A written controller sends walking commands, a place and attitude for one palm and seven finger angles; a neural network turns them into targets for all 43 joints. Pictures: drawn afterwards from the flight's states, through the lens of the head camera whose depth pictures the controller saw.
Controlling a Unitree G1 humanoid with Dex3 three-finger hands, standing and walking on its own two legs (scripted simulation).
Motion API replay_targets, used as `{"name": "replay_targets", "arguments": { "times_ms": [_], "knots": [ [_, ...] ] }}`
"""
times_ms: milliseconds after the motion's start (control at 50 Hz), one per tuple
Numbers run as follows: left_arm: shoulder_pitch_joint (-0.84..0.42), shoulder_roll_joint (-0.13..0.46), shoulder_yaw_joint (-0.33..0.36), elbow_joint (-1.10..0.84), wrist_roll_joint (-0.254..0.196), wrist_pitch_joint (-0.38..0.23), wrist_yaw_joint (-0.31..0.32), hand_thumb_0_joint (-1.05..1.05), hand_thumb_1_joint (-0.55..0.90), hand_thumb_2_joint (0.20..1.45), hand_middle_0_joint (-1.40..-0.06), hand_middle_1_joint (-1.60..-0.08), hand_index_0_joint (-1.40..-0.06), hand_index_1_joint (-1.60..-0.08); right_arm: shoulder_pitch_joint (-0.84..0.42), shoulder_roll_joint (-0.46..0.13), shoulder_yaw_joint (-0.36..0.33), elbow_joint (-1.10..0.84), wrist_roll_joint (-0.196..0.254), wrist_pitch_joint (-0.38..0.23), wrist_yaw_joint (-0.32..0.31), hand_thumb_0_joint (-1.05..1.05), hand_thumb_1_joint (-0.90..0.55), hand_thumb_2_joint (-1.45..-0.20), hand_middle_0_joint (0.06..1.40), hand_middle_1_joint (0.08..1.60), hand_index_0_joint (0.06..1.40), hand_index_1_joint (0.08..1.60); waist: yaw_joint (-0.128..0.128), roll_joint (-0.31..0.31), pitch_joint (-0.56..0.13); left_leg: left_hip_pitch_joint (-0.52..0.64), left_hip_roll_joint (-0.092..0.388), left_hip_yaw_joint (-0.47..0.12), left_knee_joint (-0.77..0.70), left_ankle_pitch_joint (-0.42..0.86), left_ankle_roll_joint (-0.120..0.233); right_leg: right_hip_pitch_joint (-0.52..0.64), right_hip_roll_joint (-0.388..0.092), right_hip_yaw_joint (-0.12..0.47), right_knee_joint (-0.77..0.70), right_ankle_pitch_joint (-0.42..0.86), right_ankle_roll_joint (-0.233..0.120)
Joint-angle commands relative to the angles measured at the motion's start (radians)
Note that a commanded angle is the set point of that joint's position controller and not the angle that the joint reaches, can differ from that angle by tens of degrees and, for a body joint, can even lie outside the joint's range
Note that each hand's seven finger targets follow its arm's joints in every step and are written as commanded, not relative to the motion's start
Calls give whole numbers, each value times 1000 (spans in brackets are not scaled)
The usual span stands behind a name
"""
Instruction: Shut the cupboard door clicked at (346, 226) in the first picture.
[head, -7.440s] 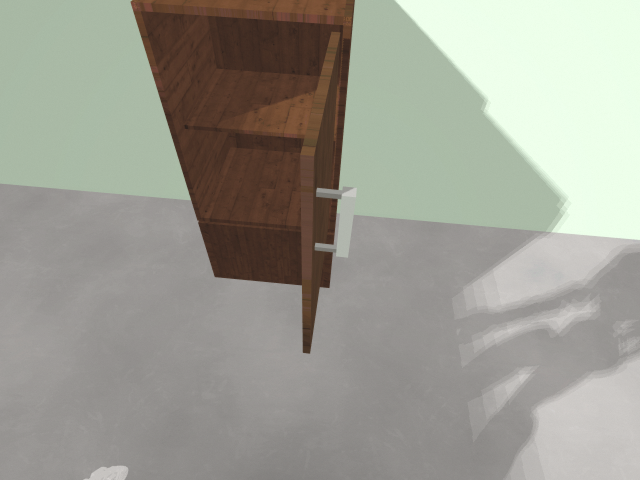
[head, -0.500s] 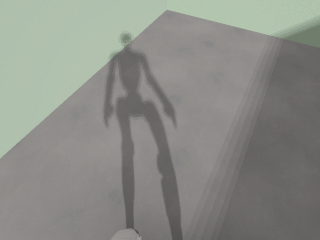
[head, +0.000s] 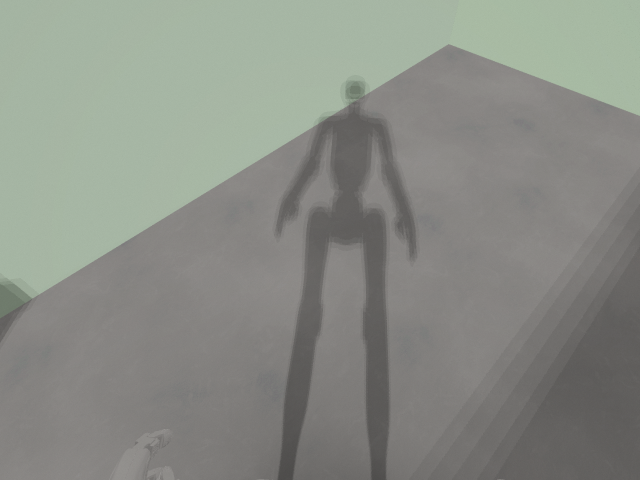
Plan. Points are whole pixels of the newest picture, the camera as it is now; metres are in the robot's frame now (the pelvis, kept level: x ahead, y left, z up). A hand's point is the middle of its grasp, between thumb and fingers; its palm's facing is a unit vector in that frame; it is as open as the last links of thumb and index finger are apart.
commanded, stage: walk to a spot facing it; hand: left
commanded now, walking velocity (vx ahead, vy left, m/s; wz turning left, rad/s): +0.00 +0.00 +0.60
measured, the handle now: out of the picture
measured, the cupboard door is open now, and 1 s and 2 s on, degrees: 89 89 89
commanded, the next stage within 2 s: none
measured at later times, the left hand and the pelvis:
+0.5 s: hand out of the picture -0.05 +0.25 -0.17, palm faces +0.36 -0.89 -0.26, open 7.4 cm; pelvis -0.02 +0.03 +0.00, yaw +19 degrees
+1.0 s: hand out of the picture -0.05 +0.20 -0.13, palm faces +0.57 -0.77 -0.28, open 7.4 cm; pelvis -0.02 -0.02 +0.01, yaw +37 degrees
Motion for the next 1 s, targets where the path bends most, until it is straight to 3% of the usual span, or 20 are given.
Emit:
{"name": "replay_targets", "arguments": {
  "times_ms": [0, 40, 80, 240, 320, 340, 360, 380, 400, 420, 480, 520, 700, 760, 780, 800, 820, 840, 900, 980],
  "knots": [
    [127, 242, 67, -45, 14, -27, 29, 0, 900, 900, -200, -300, -200, -300, -36, -133, -55, -112, -2, -15, -3, 0, -900, -900, 200, 300, 200, 300, 60, -300, -124, -248, 22, 17, 522, -295, -12, 157, -463, 384, -316, 213, -211],
    [9, 176, 49, -68, 13, -21, 31, 0, 900, 900, -200, -300, -200, -300, -12, -121, -55, -73, -3, -2, 10, 0, -900, -900, 200, 300, 200, 300, -1, -184, -47, -248, 62, 49, 641, -158, -26, 76, -366, 233, -302, 154, -190],
    [-5, 143, 35, -69, 16, -27, 29, 0, 900, 900, -200, -300, -200, -300, 9, -98, -45, -48, -4, 4, 22, 0, -900, -900, 200, 300, 200, 300, -9, -198, -34, -221, 69, 97, 621, -89, -46, 74, -297, 87, -274, 239, -158],
    [122, 203, 54, 1, 25, -17, 27, 0, 900, 900, -200, -300, -200, -300, -84, -67, -19, -65, 8, -5, 24, 0, -900, -900, 200, 300, 200, 300, 65, -233, -84, -119, 73, 209, 215, -182, -50, 223, -350, -14, -202, 429, -185],
    [122, 216, 65, 21, 17, -6, 20, 0, 900, 900, -200, -300, -200, -300, -5, -78, -15, -49, 9, -23, 15, 0, -900, -900, 200, 300, 200, 300, 36, -240, -150, 36, 50, 256, -69, -46, -28, 232, -338, -98, -61, 506, -127],
    [117, 201, 65, 23, 9, -1, 17, 0, 900, 900, -200, -300, -200, -300, 34, -105, -24, -42, 7, -29, 16, 0, -900, -900, 200, 300, 200, 300, 11, -174, -160, 159, 66, 230, -202, 77, -13, 145, -322, -125, 34, 432, -84],
    [123, 158, 62, -4, 1, 5, 11, 0, 900, 900, -200, -300, -200, -300, 94, -202, -48, -37, 0, -40, 11, 0, -900, -900, 200, 300, 200, 300, -29, 67, -200, 338, 238, 0, -268, 306, 63, -73, -234, -163, 228, 164, -14],
    [62, 92, 38, -56, 1, 7, 6, 0, 900, 900, -200, -300, -200, -300, 151, -300, -69, -27, 1, -37, 4, 0, -900, -900, 200, 300, 200, 300, -64, 317, -172, 387, 470, -263, -279, 701, 202, -312, -121, -132, 417, -390, 46],
    [-18, 115, 36, -70, 13, 18, 17, 0, 900, 900, -200, -300, -200, -300, 202, -279, -67, 7, 0, -36, -6, 0, -900, -900, 200, 300, 200, 300, -99, 228, -175, 328, 468, -254, -266, 622, 248, -309, -117, -22, 529, -369, 30],
    [-40, 98, 42, -55, 7, 17, 17, 0, 900, 900, -200, -300, -200, -300, 160, -260, -62, 1, -3, -36, -19, 0, -900, -900, 200, 300, 200, 300, -77, 233, -147, 288, 412, -221, -263, 553, 238, -337, -113, 11, 574, -301, 27],
    [25, 108, 47, 0, 8, 13, 2, 0, 900, 900, -200, -300, -200, -300, 15, -192, -36, -40, -4, -45, -25, 0, -900, -900, 200, 300, 200, 300, -6, 135, -96, 211, 288, -85, -266, 522, 175, -280, -100, 21, 566, -130, 35],
    [31, 107, 44, 4, 5, 14, 3, 0, 900, 900, -200, -300, -200, -300, 22, -193, -35, -39, -2, -46, -25, 0, -900, -900, 200, 300, 200, 300, -8, 127, -103, 223, 271, -75, -262, 561, 176, -247, -84, 21, 503, -121, 41],
    [14, 89, 36, -35, -3, 7, 12, 0, 900, 900, -200, -300, -200, -300, 12, -206, -54, -48, -8, -27, -17, 0, -900, -900, 200, 300, 200, 300, -13, 151, -103, 140, 245, -217, -238, 442, 187, -73, -7, 15, 180, -139, 28],
    [120, 108, 43, -17, -5, -11, 17, 0, 900, 900, -200, -300, -200, -300, -26, -193, -57, -64, 1, -23, -14, 0, -900, -900, 200, 300, 200, 300, 43, 108, -135, 31, 186, -217, -143, 386, 133, 145, 4, 2, -114, 50, 18],
    [157, 158, 52, -13, 3, -23, 22, 0, 900, 900, -200, -300, -200, -300, -11, -148, -52, -72, 10, -25, -10, 0, -900, -900, 200, 300, 200, 300, 58, -6, -156, -80, 119, -168, -36, 218, 75, 283, -102, 95, -256, 103, -5],
    [164, 258, 71, -17, 21, -32, 30, 0, 900, 900, -200, -300, -200, -300, 11, -71, -39, -97, 15, -27, -4, 0, -900, -900, 200, 300, 200, 300, 60, -321, -155, -279, -47, 46, 214, -196, -18, 371, -400, 392, -323, 218, -125],
    [151, 263, 63, -30, 13, -24, 28, 0, 900, 900, -200, -300, -200, -300, 9, -121, -53, -98, 0, -21, -6, 0, -900, -900, 200, 300, 200, 300, 57, -263, -150, -253, -11, 32, 423, -303, -18, 225, -487, 386, -314, 225, -207],
    [98, 228, 67, -37, 12, -21, 35, 0, 900, 900, -200, -300, -200, -300, -13, -120, -57, -95, -1, -6, -4, 0, -900, -900, 200, 300, 200, 300, 39, -243, -115, -235, 15, 15, 538, -273, -15, 131, -455, 375, -329, 162, -213],
    [-8, 148, 35, -56, 15, -26, 28, 0, 900, 900, -200, -300, -200, -300, 19, -103, -49, -43, -6, 6, 19, 0, -900, -900, 200, 300, 200, 300, -14, -196, -7, -238, 57, 77, 636, -94, -41, 57, -302, 120, -294, 171, -160],
    [55, 168, 41, -29, 20, -22, 30, 0, 900, 900, -200, -300, -200, -300, -21, -85, -39, -42, -1, 11, 25, 0, -900, -900, 200, 300, 200, 300, 20, -211, -22, -192, 66, 143, 475, -110, -59, 118, -302, 29, -280, 211, -160]
  ]
}}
